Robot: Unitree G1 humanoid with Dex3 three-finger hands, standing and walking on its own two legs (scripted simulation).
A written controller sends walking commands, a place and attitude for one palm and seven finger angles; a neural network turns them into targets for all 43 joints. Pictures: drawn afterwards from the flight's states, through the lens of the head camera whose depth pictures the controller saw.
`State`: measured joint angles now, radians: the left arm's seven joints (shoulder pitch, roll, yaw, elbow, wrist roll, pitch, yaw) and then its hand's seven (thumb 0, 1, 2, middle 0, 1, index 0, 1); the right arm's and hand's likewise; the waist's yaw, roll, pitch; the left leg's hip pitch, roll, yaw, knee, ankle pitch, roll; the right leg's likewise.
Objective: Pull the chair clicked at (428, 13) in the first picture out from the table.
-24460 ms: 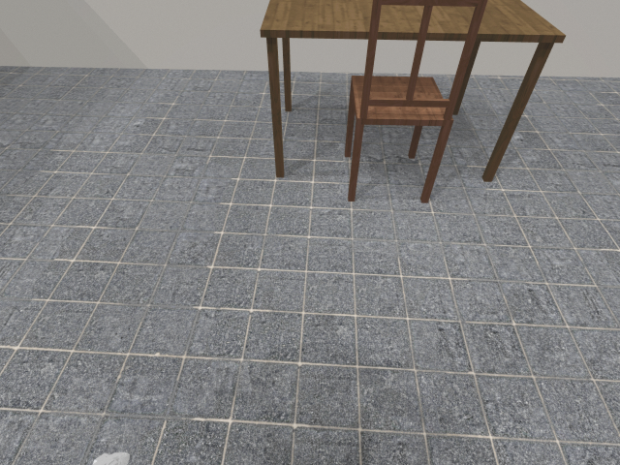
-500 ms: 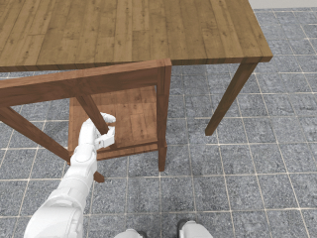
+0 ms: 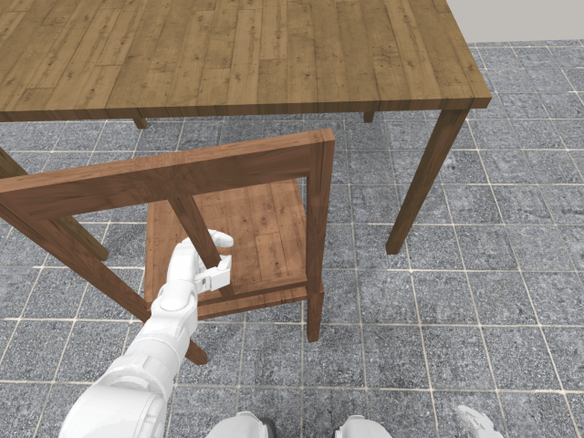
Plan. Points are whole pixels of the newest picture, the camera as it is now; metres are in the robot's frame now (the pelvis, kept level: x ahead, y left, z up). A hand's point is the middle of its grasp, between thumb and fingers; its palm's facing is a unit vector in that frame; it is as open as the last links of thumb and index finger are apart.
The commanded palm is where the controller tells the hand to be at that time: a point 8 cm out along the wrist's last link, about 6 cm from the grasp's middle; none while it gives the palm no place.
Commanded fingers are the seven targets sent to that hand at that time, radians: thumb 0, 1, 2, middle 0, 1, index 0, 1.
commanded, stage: step backward, pulling the chair out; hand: left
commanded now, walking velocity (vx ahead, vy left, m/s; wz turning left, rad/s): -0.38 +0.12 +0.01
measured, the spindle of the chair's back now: (209, 254) +0.38 +0.14 -0.04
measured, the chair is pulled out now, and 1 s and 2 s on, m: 0.17 0.34 0.56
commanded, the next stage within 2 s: stop walking, hand still on the chair in 1.88 s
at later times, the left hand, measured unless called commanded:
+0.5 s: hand (211, 321) +0.28 +0.13 -0.06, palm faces -0.10 -0.98 -0.15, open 5.4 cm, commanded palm +0.28 +0.18 -0.05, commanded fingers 0.00 0.90 0.90 -0.50 -1.45 -0.50 -1.45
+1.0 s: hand (196, 390) +0.19 +0.14 -0.06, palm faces -0.08 -0.98 -0.19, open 5.5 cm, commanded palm +0.18 +0.19 -0.05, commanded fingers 0.00 0.90 0.90 -0.50 -1.45 -0.50 -1.45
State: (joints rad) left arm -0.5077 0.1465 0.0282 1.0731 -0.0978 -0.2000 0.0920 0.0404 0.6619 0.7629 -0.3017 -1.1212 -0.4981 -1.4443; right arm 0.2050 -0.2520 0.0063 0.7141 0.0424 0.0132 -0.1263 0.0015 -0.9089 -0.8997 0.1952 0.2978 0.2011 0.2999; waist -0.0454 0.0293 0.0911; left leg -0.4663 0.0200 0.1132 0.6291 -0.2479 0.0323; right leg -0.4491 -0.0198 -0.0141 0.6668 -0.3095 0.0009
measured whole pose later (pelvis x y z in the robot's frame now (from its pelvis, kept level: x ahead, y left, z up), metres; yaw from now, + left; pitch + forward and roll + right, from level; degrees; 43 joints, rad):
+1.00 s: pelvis -0.18 +0.04 +0.01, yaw -2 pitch +3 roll +0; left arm -0.51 0.18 0.01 1.00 -0.03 -0.19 0.09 0.04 0.63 0.76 -0.29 -1.18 -0.50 -1.44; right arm 0.21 -0.24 -0.02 0.71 0.00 -0.01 -0.11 0.00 -0.91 -0.90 0.20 0.30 0.20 0.30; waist -0.07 -0.01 0.15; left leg -0.40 0.04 0.00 0.59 -0.25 -0.04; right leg -0.41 -0.02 -0.02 0.59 -0.24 0.00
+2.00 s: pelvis -0.38 +0.00 +0.00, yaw +0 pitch +0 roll +1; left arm -0.50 0.17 0.04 1.10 -0.07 -0.18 0.08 0.06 0.63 0.77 -0.29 -1.17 -0.50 -1.44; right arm 0.23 -0.22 0.01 0.76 0.04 -0.03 -0.12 0.00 -0.91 -0.90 0.20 0.30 0.20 0.30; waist -0.05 0.02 0.13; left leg -0.41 0.04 0.00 0.71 -0.39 -0.04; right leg -0.47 -0.01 -0.04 0.60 -0.14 -0.03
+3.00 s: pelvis -0.35 +0.03 +0.01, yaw +0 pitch -1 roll +0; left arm 0.08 0.08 -0.14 0.58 0.00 -0.09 0.11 0.05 0.65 0.73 -0.24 -1.21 -0.50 -1.44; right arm 0.22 -0.22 0.04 0.66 0.00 -0.01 -0.11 0.01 -0.91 -0.90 0.20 0.30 0.20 0.30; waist -0.03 0.03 0.02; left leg -0.04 0.00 0.04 0.42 -0.36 0.00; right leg -0.32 -0.03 -0.02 0.47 -0.13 0.01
